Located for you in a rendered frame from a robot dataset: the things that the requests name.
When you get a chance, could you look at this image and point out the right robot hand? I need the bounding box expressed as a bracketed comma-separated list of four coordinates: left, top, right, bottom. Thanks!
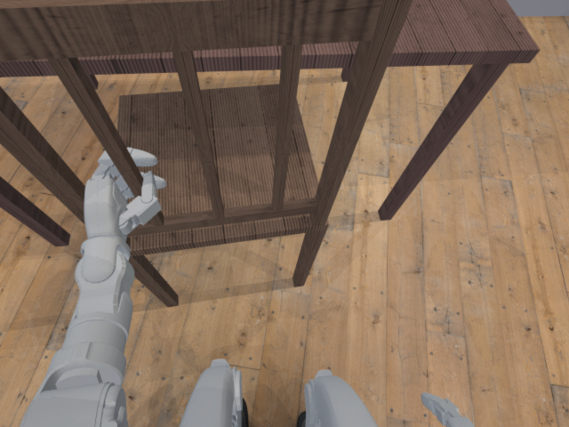
[421, 392, 475, 427]

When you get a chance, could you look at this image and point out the chair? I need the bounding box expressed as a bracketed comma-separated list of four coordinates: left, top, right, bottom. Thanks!
[0, 0, 413, 307]

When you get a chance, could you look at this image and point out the left robot upper arm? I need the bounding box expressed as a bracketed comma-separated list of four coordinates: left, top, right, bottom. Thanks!
[24, 382, 128, 427]

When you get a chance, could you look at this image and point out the robot thigh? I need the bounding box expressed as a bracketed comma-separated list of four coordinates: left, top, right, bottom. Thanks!
[179, 366, 243, 427]
[304, 375, 379, 427]

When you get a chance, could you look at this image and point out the left robot forearm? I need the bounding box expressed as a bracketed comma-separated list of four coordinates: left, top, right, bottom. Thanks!
[20, 235, 134, 427]

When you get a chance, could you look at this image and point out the left robot hand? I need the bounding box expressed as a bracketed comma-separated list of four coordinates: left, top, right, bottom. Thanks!
[84, 148, 167, 242]

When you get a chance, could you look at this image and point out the robot right thigh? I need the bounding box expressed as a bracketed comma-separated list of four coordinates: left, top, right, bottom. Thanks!
[304, 375, 379, 427]

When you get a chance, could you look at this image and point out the table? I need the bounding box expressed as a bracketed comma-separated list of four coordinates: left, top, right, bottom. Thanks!
[0, 0, 540, 246]

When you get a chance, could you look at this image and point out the robot left thigh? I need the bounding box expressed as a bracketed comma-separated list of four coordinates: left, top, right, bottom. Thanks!
[179, 366, 243, 427]

